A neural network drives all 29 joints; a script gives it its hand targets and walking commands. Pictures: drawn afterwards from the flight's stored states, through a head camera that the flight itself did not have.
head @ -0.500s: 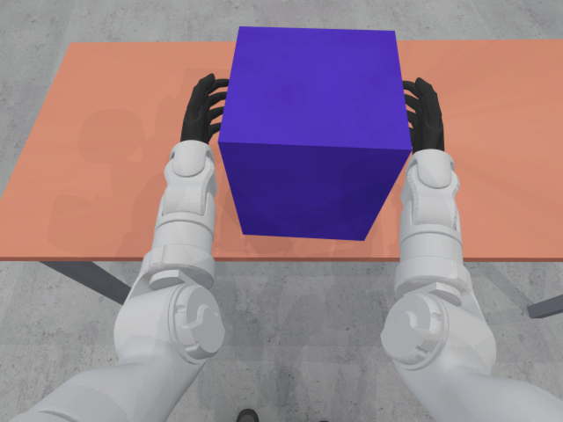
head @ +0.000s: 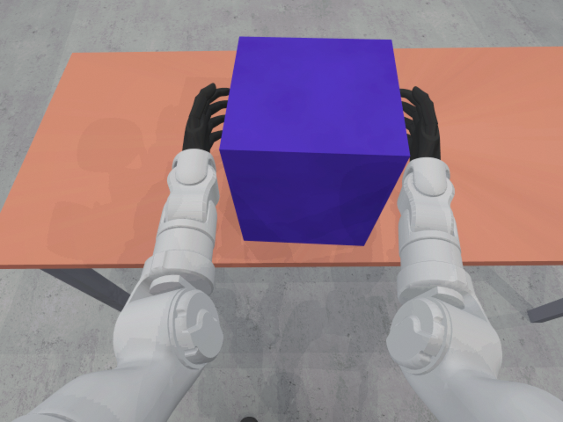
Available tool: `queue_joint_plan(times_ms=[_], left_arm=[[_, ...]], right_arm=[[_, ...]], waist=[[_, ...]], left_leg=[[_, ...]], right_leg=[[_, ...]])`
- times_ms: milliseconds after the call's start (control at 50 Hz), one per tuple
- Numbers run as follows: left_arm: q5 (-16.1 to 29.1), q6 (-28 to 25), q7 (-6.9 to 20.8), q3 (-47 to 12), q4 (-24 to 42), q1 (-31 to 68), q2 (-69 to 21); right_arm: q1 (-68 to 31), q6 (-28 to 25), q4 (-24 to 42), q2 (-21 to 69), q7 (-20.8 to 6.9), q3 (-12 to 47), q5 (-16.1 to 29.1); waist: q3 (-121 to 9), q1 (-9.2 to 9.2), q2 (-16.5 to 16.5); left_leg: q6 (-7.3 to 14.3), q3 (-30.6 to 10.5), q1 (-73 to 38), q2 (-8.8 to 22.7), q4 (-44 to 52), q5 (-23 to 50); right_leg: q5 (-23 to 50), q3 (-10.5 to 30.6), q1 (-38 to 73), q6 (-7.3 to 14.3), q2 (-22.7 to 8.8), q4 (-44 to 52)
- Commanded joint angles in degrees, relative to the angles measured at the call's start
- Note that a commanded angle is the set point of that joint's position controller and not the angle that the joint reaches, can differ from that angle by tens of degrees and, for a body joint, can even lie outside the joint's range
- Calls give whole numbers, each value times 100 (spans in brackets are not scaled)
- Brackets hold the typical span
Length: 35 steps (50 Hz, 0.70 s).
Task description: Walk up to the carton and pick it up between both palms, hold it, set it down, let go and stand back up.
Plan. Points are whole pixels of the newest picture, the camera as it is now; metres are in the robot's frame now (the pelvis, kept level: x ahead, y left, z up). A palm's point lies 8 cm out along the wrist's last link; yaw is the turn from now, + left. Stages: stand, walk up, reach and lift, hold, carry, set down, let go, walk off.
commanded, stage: reach and lift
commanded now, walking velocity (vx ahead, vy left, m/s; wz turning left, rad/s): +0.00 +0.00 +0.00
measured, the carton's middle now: (308, 152) +0.49 -0.05 +0.03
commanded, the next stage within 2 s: none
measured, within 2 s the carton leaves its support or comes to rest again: leaves its support in 0.90 s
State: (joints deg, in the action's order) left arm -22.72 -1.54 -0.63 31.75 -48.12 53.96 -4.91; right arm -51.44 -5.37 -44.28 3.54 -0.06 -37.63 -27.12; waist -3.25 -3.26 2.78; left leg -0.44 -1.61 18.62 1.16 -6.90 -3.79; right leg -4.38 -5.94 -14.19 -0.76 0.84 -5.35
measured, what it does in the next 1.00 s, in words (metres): stands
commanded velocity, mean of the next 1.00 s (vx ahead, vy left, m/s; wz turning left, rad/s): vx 0.00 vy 0.00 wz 0.00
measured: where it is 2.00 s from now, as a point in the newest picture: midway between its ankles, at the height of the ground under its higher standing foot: outside the picture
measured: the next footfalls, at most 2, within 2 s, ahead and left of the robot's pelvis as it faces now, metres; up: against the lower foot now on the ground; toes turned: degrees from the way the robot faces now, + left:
none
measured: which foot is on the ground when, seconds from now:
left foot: down 0.00-1.00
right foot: down 0.00-1.00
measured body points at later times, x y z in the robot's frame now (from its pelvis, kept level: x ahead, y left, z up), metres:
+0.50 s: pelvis +0.01 +0.02 +0.00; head +0.09 +0.03 +0.44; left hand +0.46 +0.11 +0.09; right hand +0.43 -0.19 +0.09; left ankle -0.03 +0.12 -0.75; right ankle -0.07 -0.10 -0.74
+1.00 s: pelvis -0.02 +0.01 +0.00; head +0.00 +0.02 +0.45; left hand +0.39 +0.13 +0.11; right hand +0.38 -0.18 +0.11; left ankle -0.03 +0.12 -0.75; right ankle -0.07 -0.11 -0.75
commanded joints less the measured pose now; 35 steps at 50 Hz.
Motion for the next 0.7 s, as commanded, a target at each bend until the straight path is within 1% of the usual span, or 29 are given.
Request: queue_joint_plan(times_ms=[0,40,80,120,140,160,180,200,240,280,300,320,340,360,380,400,440,480,500,520,540,560,580,600,640,660,680], left_arm=[[-112,69,620,-1559,-413,1941,-2258],[-57,75,595,-1648,-261,1945,-2258],[-55,87,556,-1774,-168,1846,-2358],[-69,126,520,-1837,-153,1898,-2412],[-16,132,488,-1949,-31,1841,-2406],[-17,177,461,-2024,-43,1768,-2519],[8,194,436,-2132,99,1788,-2577],[-34,259,433,-2073,-8,1736,-2512],[15,282,398,-2257,189,1730,-2698],[42,338,347,-2384,329,1660,-2787],[62,357,313,-2469,545,1663,-2831],[130,376,273,-2647,728,1660,-2944],[91,462,260,-2665,621,1497,-2976],[104,489,247,-2726,726,1557,-2997],[125,539,235,-2801,864,1510,-3040],[186,586,212,-2924,1002,1546,-3102],[191,695,183,-3008,1207,1395,-3064],[292,744,169,-3145,1477,1483,-3131],[285,797,161,-3142,1480,1550,-3071],[388,841,126,-3415,1755,1428,-3229],[443,849,116,-3430,1805,1646,-3250],[462,913,116,-3467,1777,1572,-3216],[502,950,120,-3516,1874,1569,-3259],[542,967,125,-3589,1966,1523,-3310],[558,1047,137,-3600,2009,1523,-3210],[616,1061,132,-3715,2261,1404,-3328],[645,1057,124,-3742,2329,1580,-3291]], right_arm=[[-2102,-267,-547,2449,-680,2089,87],[-2038,-298,-607,2482,-666,2206,188],[-2022,-380,-569,2477,-661,2345,284],[-2108,-416,-614,2458,-654,2402,333],[-2085,-451,-577,2451,-646,2488,425],[-1989,-464,-714,2485,-635,2562,517],[-2055,-517,-658,2432,-628,2584,553],[-1976,-476,-794,2400,-629,2629,626],[-2076,-557,-667,2465,-611,2774,716],[-1999,-568,-710,2406,-615,2791,775],[-1991,-582,-630,2373,-623,2797,818],[-2029,-644,-555,2395,-619,2890,862],[-1937,-645,-607,2361,-625,2901,906],[-2038,-655,-583,2361,-625,2900,923],[-1987,-646,-553,2321,-625,2913,972],[-2008,-644,-513,2306,-628,2972,1023],[-1853,-575,-429,2203,-616,3057,1166],[-1980,-551,-216,2223,-603,3087,1198],[-2009,-492,-262,2127,-610,3023,1185],[-1893,-515,-158,2171,-586,3151,1287],[-2102,-528,-68,2162,-585,3068,1224],[-2019,-478,-56,2129,-574,3124,1296],[-2017,-464,9,2135,-558,3180,1364],[-2028,-472,113,2168,-535,3230,1412],[-2021,-402,121,2103,-511,3253,1479],[-1960,-416,336,2126,-470,3369,1552],[-2101,-424,384,2120,-461,3317,1509]], waist=[[-3394,47,-360],[-3396,79,-432],[-3510,100,-374],[-3454,111,-359],[-3524,89,-354],[-3477,73,-331],[-3533,87,-231],[-3314,109,-284],[-3449,90,-312],[-3467,84,-228],[-3626,74,-142],[-3803,45,-122],[-3635,58,-93],[-3621,68,-128],[-3651,38,-40],[-3699,5,-36],[-3708,12,-12],[-3808,-39,-86],[-3753,-44,-29],[-3942,-142,18],[-3964,-144,-10],[-3842,-148,-36],[-3995,-166,-6],[-4018,-190,-63],[-3941,-181,-55],[-4257,-233,-47],[-4273,-221,-79]], left_leg=[[87,54,-662,-111,-441,2598],[81,25,-643,-100,-435,2619],[58,48,-657,-90,-455,2752],[67,50,-457,-85,-402,2629],[69,43,-502,-66,-414,2767],[48,31,-599,-32,-463,2890],[7,19,-666,-29,-514,3053],[3,25,-678,-12,-513,2942],[-13,16,-681,-2,-570,3119],[-34,16,-818,45,-603,3254],[-77,-12,-1055,59,-662,3484],[-116,-28,-1277,76,-788,3772],[-123,-27,-1299,114,-838,3884],[-141,-36,-1230,109,-878,3829],[-157,-71,-1389,130,-905,3983],[-185,-74,-1544,145,-958,4106],[-232,-61,-1731,136,-1006,4239],[-236,-67,-1648,99,-1056,4237],[-234,-79,-1765,114,-1024,4128],[-275,-90,-1953,141,-1135,4457],[-288,-130,-1928,137,-1165,4445],[-291,-99,-1902,141,-1197,4475],[-305,-92,-1879,92,-1223,4461],[-281,-100,-1762,95,-1233,4506],[-257,-59,-1621,55,-1201,4238],[-263,-101,-1803,26,-1261,4491],[-267,-114,-1677,26,-1255,4420]], right_leg=[[4943,97,2534,-251,-104,-1043],[4895,109,2579,-222,-95,-1035],[4911,127,2667,-200,-92,-1019],[4876,162,2794,-173,-131,-999],[4915,193,2820,-168,-122,-993],[4870,188,2736,-147,-120,-966],[4812,180,2675,-120,-103,-934],[4669,187,2664,-90,-123,-863],[4708,201,2656,-70,-114,-866],[4437,194,2500,-32,-108,-775],[4337,167,2371,-10,-68,-773],[4347,156,2239,-1,-23,-759],[4150,169,2134,22,-48,-656],[4075,173,2098,38,-45,-649],[3981,165,2024,49,-32,-623],[3861,153,1889,44,-6,-608],[3791,175,1918,61,24,-546],[3889,167,1995,43,52,-565],[3624,130,1866,35,48,-533],[3726,159,1825,54,85,-524],[3555,111,1701,39,93,-526],[3566,124,1698,48,82,-488],[3779,152,1877,44,87,-550],[3880,174,1988,36,80,-577],[3866,161,2124,8,69,-607],[4161,183,2228,4,105,-689],[4060,143,2157,-13,106,-696]])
